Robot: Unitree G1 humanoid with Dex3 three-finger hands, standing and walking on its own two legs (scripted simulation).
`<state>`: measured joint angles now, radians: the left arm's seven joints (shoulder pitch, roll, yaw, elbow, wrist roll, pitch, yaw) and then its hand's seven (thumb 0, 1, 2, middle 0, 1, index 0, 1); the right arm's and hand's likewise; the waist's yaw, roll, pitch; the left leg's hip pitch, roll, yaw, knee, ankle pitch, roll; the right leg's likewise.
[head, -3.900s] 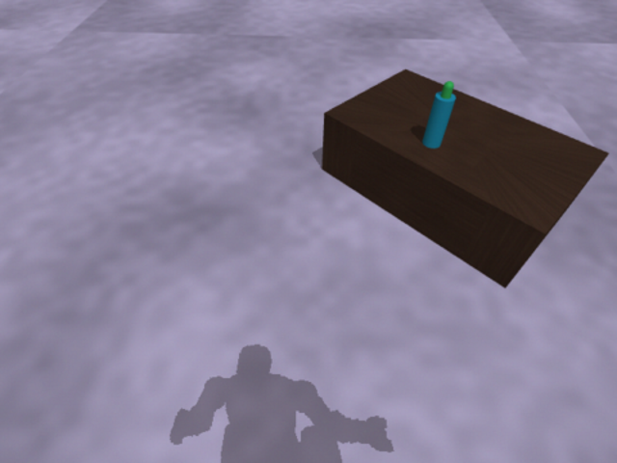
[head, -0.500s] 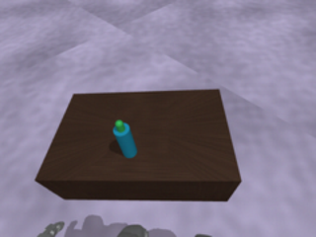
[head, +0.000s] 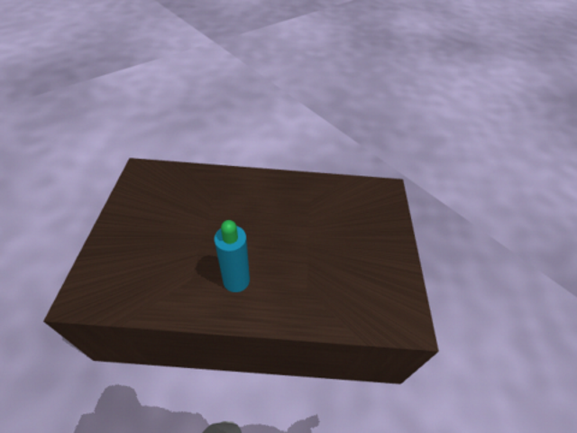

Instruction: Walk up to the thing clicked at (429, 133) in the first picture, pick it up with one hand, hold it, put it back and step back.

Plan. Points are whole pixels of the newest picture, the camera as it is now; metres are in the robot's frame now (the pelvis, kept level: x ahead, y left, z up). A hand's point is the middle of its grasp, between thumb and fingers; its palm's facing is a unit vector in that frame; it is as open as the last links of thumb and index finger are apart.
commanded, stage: walk up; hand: left
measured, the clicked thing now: (232, 254) +0.55 +0.17 -0.29
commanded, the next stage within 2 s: stand in 0.92 s
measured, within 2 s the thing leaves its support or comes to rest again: neither
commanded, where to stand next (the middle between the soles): +0.07 -0.04 m, yaw +0 degrees
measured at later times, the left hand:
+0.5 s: hand out of the picture +0.11 +0.24 -0.13, palm faces +0.00 -0.95 -0.33, open 7.4 cm
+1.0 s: hand out of the picture +0.11 +0.25 -0.13, palm faces -0.01 -0.95 -0.31, open 7.4 cm
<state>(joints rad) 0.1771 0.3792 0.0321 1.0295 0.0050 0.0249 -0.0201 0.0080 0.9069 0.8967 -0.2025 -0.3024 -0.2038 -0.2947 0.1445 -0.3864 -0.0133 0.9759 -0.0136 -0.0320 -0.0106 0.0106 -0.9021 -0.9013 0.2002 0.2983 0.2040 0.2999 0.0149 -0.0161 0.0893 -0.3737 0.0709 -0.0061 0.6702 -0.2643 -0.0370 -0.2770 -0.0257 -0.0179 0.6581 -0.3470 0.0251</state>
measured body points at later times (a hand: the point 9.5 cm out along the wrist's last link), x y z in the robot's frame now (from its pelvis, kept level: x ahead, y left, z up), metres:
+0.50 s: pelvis +0.01 -0.01 +0.02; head +0.03 -0.01 +0.47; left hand +0.11 +0.29 -0.11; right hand +0.09 -0.32 -0.11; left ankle +0.06 +0.14 -0.72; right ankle +0.00 -0.14 -0.72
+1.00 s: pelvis +0.02 +0.00 +0.02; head +0.04 +0.00 +0.47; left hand +0.11 +0.30 -0.11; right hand +0.12 -0.30 -0.10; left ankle +0.06 +0.14 -0.72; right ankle +0.00 -0.14 -0.72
